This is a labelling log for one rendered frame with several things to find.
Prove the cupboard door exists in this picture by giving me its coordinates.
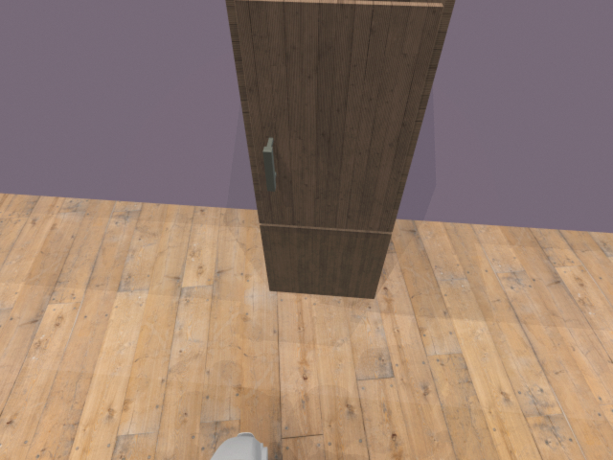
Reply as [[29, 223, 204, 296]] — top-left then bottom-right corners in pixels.
[[235, 0, 443, 232]]

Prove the robot left thigh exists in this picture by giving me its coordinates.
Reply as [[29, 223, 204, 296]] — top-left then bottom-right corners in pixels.
[[211, 436, 268, 460]]

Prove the handle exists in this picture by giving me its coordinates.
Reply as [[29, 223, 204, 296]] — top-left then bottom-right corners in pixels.
[[263, 138, 276, 192]]

